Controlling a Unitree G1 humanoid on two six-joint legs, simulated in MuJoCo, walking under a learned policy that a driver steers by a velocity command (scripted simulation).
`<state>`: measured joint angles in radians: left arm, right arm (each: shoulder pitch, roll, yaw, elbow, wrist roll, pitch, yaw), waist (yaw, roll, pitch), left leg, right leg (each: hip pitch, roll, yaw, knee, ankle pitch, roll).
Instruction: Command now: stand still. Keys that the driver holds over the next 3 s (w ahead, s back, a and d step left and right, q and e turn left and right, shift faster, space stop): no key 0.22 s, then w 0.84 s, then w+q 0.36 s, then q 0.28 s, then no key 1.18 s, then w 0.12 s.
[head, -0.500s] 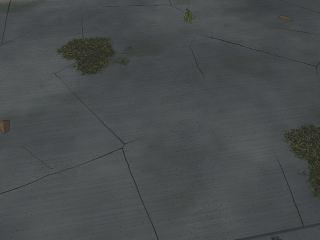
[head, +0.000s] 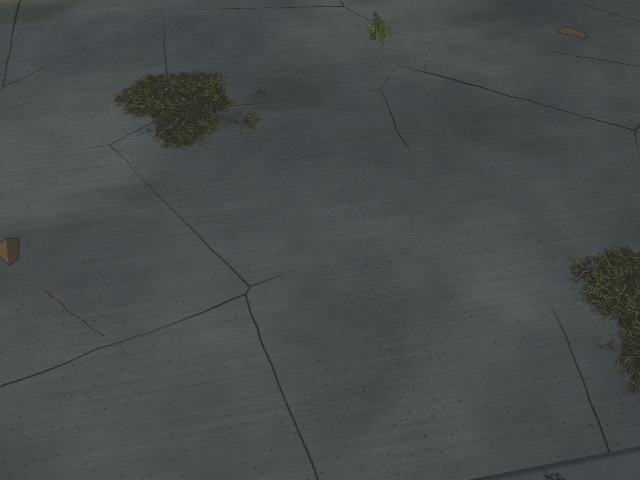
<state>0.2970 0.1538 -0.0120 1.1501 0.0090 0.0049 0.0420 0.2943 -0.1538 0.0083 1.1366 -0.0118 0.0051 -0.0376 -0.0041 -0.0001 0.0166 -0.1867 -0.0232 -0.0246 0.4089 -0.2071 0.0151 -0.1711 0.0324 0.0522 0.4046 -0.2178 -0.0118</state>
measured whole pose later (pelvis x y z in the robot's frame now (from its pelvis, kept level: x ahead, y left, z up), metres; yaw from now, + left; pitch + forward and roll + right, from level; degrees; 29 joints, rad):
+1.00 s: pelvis +0.28 +0.02 -0.03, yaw +0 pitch +0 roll +0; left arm 0.05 0.20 0.05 0.90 0.03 -0.07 -0.02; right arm 0.50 -0.16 -0.02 1.11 -0.01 -0.09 -0.02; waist -0.02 0.00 0.07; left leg 0.00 -0.06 0.02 0.77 -0.50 0.07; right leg -0.43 0.06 -0.10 0.64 -0.25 -0.13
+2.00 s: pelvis +0.79 +0.06 -0.15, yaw +23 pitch +0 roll +2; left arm 0.14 0.20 0.02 0.83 0.02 -0.04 0.02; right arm 0.24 -0.25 -0.07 0.92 -0.01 0.00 -0.01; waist -0.03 0.02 0.05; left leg -0.31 -0.13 -0.06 0.87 -0.54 0.06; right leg -0.41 -0.01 -0.02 0.58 -0.17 -0.04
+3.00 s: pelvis +0.84 +0.08 -0.14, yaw +23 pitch -1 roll +0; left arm 0.28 0.16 0.02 1.14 0.02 0.00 0.01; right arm 0.39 -0.15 -0.01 1.13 -0.02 -0.01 -0.04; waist 0.00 0.01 0.00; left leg -0.06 -0.03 -0.01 0.45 -0.38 0.05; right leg -0.29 0.03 -0.02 0.56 -0.31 -0.05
